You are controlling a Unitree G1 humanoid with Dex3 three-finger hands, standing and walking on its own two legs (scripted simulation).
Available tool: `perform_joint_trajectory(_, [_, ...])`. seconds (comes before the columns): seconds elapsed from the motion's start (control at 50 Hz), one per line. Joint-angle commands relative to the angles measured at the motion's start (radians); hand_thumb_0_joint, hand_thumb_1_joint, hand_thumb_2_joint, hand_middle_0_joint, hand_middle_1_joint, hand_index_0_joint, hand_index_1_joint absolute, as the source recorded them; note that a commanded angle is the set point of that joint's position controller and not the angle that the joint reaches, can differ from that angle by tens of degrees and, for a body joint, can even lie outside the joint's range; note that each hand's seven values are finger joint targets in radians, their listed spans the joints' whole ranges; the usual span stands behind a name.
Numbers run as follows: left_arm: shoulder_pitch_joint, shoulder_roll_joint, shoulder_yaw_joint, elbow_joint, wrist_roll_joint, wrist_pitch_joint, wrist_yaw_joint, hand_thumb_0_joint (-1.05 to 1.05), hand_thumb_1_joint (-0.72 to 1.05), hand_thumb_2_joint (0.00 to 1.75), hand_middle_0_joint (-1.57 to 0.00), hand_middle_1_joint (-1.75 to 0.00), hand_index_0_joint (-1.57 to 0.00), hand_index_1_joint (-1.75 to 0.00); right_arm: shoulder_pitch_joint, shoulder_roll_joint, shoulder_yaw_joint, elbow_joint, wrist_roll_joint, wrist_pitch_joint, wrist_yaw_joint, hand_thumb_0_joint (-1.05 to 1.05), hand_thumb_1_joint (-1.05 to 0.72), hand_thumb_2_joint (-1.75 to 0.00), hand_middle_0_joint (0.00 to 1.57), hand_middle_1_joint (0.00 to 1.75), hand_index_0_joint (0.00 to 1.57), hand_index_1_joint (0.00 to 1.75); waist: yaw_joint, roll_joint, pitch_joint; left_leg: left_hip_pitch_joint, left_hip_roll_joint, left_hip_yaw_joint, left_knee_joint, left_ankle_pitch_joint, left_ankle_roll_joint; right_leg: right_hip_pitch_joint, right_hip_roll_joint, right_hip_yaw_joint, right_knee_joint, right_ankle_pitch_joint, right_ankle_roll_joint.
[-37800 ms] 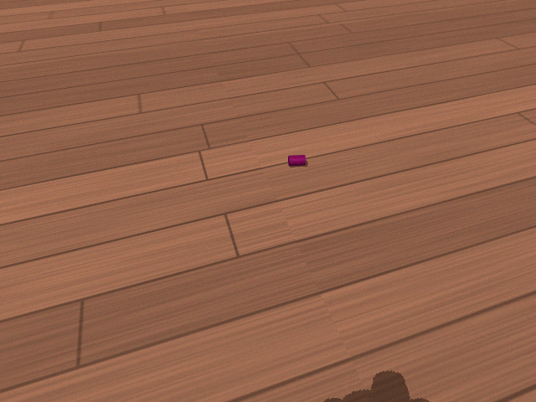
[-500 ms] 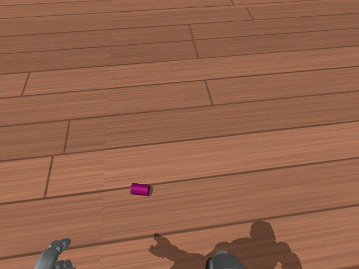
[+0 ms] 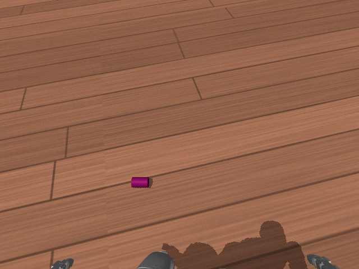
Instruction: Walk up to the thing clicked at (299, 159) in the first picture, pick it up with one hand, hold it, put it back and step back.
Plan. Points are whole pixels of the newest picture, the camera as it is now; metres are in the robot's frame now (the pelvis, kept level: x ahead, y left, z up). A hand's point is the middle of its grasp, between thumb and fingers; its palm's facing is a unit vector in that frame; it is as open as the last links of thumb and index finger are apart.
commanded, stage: step back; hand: left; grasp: from above
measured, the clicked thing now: (140, 182) +0.63 +0.28 -0.73
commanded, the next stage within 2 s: none
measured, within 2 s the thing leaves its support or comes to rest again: neither
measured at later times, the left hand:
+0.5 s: hand out of the picture -0.05 +0.28 -0.15, palm faces -0.02 -0.92 -0.38, open 7.4 cm
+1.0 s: hand out of the picture -0.21 +0.26 -0.15, palm faces +0.05 -0.91 -0.40, open 7.4 cm
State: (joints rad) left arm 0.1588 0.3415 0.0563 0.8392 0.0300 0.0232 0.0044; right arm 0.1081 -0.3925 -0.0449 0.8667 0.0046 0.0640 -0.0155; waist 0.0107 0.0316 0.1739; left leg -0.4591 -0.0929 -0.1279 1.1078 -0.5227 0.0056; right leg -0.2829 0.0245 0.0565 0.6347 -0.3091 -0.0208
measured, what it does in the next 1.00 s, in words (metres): walks backwards: left foot, then right foot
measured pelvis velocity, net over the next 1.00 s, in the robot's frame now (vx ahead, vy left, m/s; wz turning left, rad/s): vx -0.32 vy -0.02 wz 0.07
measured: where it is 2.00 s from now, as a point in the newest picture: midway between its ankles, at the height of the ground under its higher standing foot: outside the picture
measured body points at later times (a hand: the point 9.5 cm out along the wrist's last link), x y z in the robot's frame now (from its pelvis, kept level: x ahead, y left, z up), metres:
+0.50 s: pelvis -0.15 +0.01 +0.00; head -0.08 +0.03 +0.44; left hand -0.05 +0.33 -0.13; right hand -0.03 -0.30 -0.10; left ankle -0.08 +0.13 -0.73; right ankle -0.20 -0.15 -0.67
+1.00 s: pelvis -0.32 -0.02 -0.01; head -0.27 -0.01 +0.44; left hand -0.21 +0.30 -0.12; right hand -0.23 -0.33 -0.13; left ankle -0.31 +0.09 -0.73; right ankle -0.25 -0.14 -0.70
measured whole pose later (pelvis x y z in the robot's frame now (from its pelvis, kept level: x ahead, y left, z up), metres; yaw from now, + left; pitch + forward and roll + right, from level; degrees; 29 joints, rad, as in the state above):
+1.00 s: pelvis -0.32 -0.02 -0.01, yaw +4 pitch -3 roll +1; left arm 0.11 0.39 0.06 0.79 0.02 0.07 0.02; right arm 0.20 -0.37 -0.04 0.88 -0.04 0.04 0.00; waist 0.01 -0.03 0.19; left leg -0.29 -0.05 -0.02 0.67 -0.33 0.03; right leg -0.46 -0.01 0.05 0.89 -0.47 -0.01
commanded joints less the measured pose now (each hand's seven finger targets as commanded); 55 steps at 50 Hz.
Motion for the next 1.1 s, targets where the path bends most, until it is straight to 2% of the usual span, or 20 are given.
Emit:
perform_joint_trajectory(0.0, [-0.053, 0.255, 0.08, -0.132, 0.005, -0.019, 0.03, 0.0, 0.9, 0.9, -0.2, -0.3, -0.2, -0.3, 0.085, -0.187, -0.046, -0.044, 0.003, -0.032, -0.022, 0.0, -0.9, -0.9, 0.2, 0.3, 0.2, 0.3, 0.001, -0.159, -0.173, 0.002, -0.019, -0.009, 0.066, 0.005, -0.03, 0.069, -0.219, 0.173, -0.173, 0.507, -0.191])
perform_joint_trajectory(0.1, [0.002, 0.267, 0.08, -0.141, 0.005, -0.001, 0.033, 0.0, 0.9, 0.9, -0.2, -0.3, -0.2, -0.3, 0.091, -0.169, -0.047, -0.066, -0.015, -0.043, -0.017, 0.0, -0.9, -0.9, 0.2, 0.3, 0.2, 0.3, 0.027, -0.245, -0.223, 0.055, 0.059, 0.076, -0.371, 0.02, -0.022, 0.206, -0.243, 0.187, -0.107, 0.518, -0.184])
perform_joint_trajectory(0.16, [-0.037, 0.264, 0.067, -0.158, -0.011, 0.017, 0.021, 0.0, 0.9, 0.9, -0.2, -0.3, -0.2, -0.3, 0.177, -0.171, -0.064, -0.028, -0.032, -0.057, -0.009, 0.0, -0.9, -0.9, 0.2, 0.3, 0.2, 0.3, -0.024, -0.184, -0.239, 0.261, 0.067, 0.114, -0.676, 0.318, 0.009, 0.06, -0.195, 0.147, -0.021, 0.351, -0.104])
perform_joint_trajectory(0.18, [-0.015, 0.227, 0.058, -0.164, -0.012, 0.023, 0.019, 0.0, 0.9, 0.9, -0.2, -0.3, -0.2, -0.3, 0.158, -0.228, -0.082, -0.042, -0.051, -0.063, -0.007, 0.0, -0.9, -0.9, 0.2, 0.3, 0.2, 0.3, -0.015, -0.041, -0.237, 0.322, 0.216, -0.11, -0.729, 0.352, 0.06, -0.087, -0.117, 0.115, 0.075, 0.154, -0.051])
perform_joint_trajectory(0.2, [-0.046, 0.211, 0.056, -0.178, -0.018, 0.019, 0.024, 0.0, 0.9, 0.9, -0.2, -0.3, -0.2, -0.3, 0.093, -0.349, -0.103, -0.066, -0.052, -0.06, 0.003, 0.0, -0.9, -0.9, 0.2, 0.3, 0.2, 0.3, -0.02, 0.205, -0.198, 0.275, 0.432, -0.371, -0.796, 0.469, 0.192, -0.229, 0.075, 0.0, 0.254, -0.231, -0.005])
perform_joint_trajectory(0.22, [-0.116, 0.25, 0.077, -0.168, -0.002, 0.019, 0.038, 0.0, 0.9, 0.9, -0.2, -0.3, -0.2, -0.3, 0.089, -0.373, -0.112, -0.074, -0.048, -0.063, 0.003, 0.0, -0.9, -0.9, 0.2, 0.3, 0.2, 0.3, -0.076, 0.195, -0.177, 0.135, 0.524, -0.464, -0.816, 0.507, 0.304, -0.167, 0.073, 0.113, 0.472, -0.362, 0.005])
perform_joint_trajectory(0.3, [0.021, 0.244, 0.086, -0.099, -0.018, 0.024, 0.026, 0.0, 0.9, 0.9, -0.2, -0.3, -0.2, -0.3, -0.008, -0.242, -0.074, -0.085, -0.04, -0.073, -0.019, 0.0, -0.9, -0.9, 0.2, 0.3, 0.2, 0.3, 0.029, 0.084, -0.155, 0.198, 0.353, -0.142, -0.688, 0.674, 0.208, -0.219, 0.086, 0.156, 0.671, -0.187, 0.005])
perform_joint_trajectory(0.44, [0.004, 0.217, 0.078, -0.117, -0.006, 0.014, 0.011, 0.0, 0.9, 0.9, -0.2, -0.3, -0.2, -0.3, 0.097, -0.24, -0.082, -0.094, -0.038, -0.065, -0.023, 0.0, -0.9, -0.9, 0.2, 0.3, 0.2, 0.3, -0.051, 0.129, -0.227, 0.419, 0.362, -0.118, -0.615, 0.751, 0.249, -0.193, 0.032, 0.071, 0.343, -0.232, 0.06])
perform_joint_trajectory(0.56, [0.196, 0.222, 0.079, -0.008, 0.0, 0.003, 0.002, 0.0, 0.9, 0.9, -0.2, -0.3, -0.2, -0.3, 0.005, -0.267, -0.076, -0.129, -0.025, -0.028, -0.007, 0.0, -0.9, -0.9, 0.2, 0.3, 0.2, 0.3, 0.036, 0.15, -0.29, 0.196, 0.293, -0.049, -0.544, 0.491, 0.135, 0.148, 0.006, -0.063, -0.198, 0.027, -0.008])
perform_joint_trajectory(0.58, [0.189, 0.266, 0.093, -0.016, 0.013, -0.001, 0.002, 0.0, 0.9, 0.9, -0.2, -0.3, -0.2, -0.3, 0.011, -0.221, -0.062, -0.134, -0.019, -0.025, -0.005, 0.0, -0.9, -0.9, 0.2, 0.3, 0.2, 0.3, 0.03, 0.046, -0.248, 0.041, 0.222, -0.041, -0.46, 0.318, 0.081, 0.183, -0.075, 0.101, -0.231, -0.012, -0.032])
perform_joint_trajectory(0.6, [0.145, 0.386, 0.122, -0.042, 0.013, 0.002, -0.001, 0.0, 0.9, 0.9, -0.2, -0.3, -0.2, -0.3, -0.044, -0.161, -0.053, -0.162, -0.005, -0.03, -0.013, 0.0, -0.9, -0.9, 0.2, 0.3, 0.2, 0.3, 0.063, -0.281, -0.182, -0.108, 0.003, 0.047, -0.254, 0.028, 0.01, 0.065, -0.298, 0.409, -0.322, 0.003, -0.158])
perform_joint_trajectory(0.62, [0.055, 0.45, 0.129, -0.081, 0.022, 0.001, 0.002, 0.0, 0.9, 0.9, -0.2, -0.3, -0.2, -0.3, -0.043, -0.2, -0.072, -0.149, -0.018, -0.025, -0.031, 0.0, -0.9, -0.9, 0.2, 0.3, 0.2, 0.3, 0.068, -0.327, -0.111, -0.046, 0.019, -0.008, -0.009, -0.111, -0.017, -0.173, -0.458, 0.558, -0.384, -0.024, -0.283])
perform_joint_trajectory(0.68, [-0.115, 0.302, 0.088, -0.122, 0.012, -0.01, 0.019, 0.0, 0.9, 0.9, -0.2, -0.3, -0.2, -0.3, 0.074, -0.2, -0.061, -0.078, 0.001, -0.029, -0.024, 0.0, -0.9, -0.9, 0.2, 0.3, 0.2, 0.3, -0.048, -0.146, -0.084, -0.031, -0.028, -0.05, 0.117, 0.041, -0.008, -0.125, -0.271, 0.193, -0.226, 0.28, -0.178])
perform_joint_trajectory(0.84, [0.013, 0.288, 0.08, -0.123, 0.007, 0.011, 0.032, 0.0, 0.9, 0.9, -0.2, -0.3, -0.2, -0.3, 0.097, -0.162, -0.047, -0.085, -0.028, -0.05, -0.015, 0.0, -0.9, -0.9, 0.2, 0.3, 0.2, 0.3, 0.032, -0.242, -0.206, 0.064, 0.052, 0.113, -0.446, 0.062, -0.011, 0.189, -0.265, 0.152, -0.067, 0.509, -0.159])
perform_joint_trajectory(0.88, [-0.007, 0.275, 0.069, -0.13, -0.006, 0.025, 0.025, 0.0, 0.9, 0.9, -0.2, -0.3, -0.2, -0.3, 0.165, -0.168, -0.059, -0.047, -0.029, -0.056, -0.014, 0.0, -0.9, -0.9, 0.2, 0.3, 0.2, 0.3, 0.003, -0.181, -0.249, 0.219, 0.058, 0.134, -0.707, 0.316, 0.008, 0.135, -0.226, 0.112, 0.027, 0.443, -0.106])
perform_joint_trajectory(0.9, [0.019, 0.243, 0.052, -0.133, -0.009, 0.028, 0.021, 0.0, 0.9, 0.9, -0.2, -0.3, -0.2, -0.3, 0.16, -0.222, -0.077, -0.05, -0.043, -0.057, -0.016, 0.0, -0.9, -0.9, 0.2, 0.3, 0.2, 0.3, 0.009, -0.095, -0.255, 0.327, 0.183, -0.05, -0.715, 0.413, 0.053, -0.039, -0.174, 0.098, 0.087, 0.282, -0.053])
perform_joint_trajectory(0.92, [0.004, 0.205, 0.04, -0.149, -0.019, 0.025, 0.02, 0.0, 0.9, 0.9, -0.2, -0.3, -0.2, -0.3, 0.109, -0.326, -0.092, -0.073, -0.042, -0.054, -0.009, 0.0, -0.9, -0.9, 0.2, 0.3, 0.2, 0.3, 0.011, 0.145, -0.241, 0.33, 0.396, -0.312, -0.742, 0.525, 0.18, -0.205, -0.006, -0.04, 0.239, -0.085, 0.001])
perform_joint_trajectory(0.94, [-0.074, 0.251, 0.066, -0.149, -0.015, 0.027, 0.035, 0.0, 0.9, 0.9, -0.2, -0.3, -0.2, -0.3, 0.102, -0.375, -0.101, -0.087, -0.039, -0.055, -0.004, 0.0, -0.9, -0.9, 0.2, 0.3, 0.2, 0.3, -0.049, 0.192, -0.232, 0.175, 0.514, -0.414, -0.764, 0.613, 0.305, -0.142, 0.018, 0.02, 0.448, -0.362, 0.011])
perform_joint_trajectory(1.02, [0.034, 0.245, 0.068, -0.075, -0.023, 0.036, 0.025, 0.0, 0.9, 0.9, -0.2, -0.3, -0.2, -0.3, -0.012, -0.257, -0.064, -0.098, -0.041, -0.059, -0.022, 0.0, -0.9, -0.9, 0.2, 0.3, 0.2, 0.3, 0.039, 0.077, -0.183, 0.14, 0.374, -0.128, -0.671, 0.714, 0.236, -0.151, 0.058, 0.112, 0.668, -0.22, 0.003])
perform_joint_trajectory(1.08, [0.037, 0.222, 0.066, -0.065, -0.01, 0.021, 0.012, 0.0, 0.9, 0.9, -0.2, -0.3, -0.2, -0.3, 0.017, -0.224, -0.062, -0.096, -0.049, -0.054, -0.016, 0.0, -0.9, -0.9, 0.2, 0.3, 0.2, 0.3, 0.006, 0.097, -0.176, 0.208, 0.326, -0.094, -0.678, 0.523, 0.226, -0.134, 0.03, 0.05, 0.444, -0.219, 0.029])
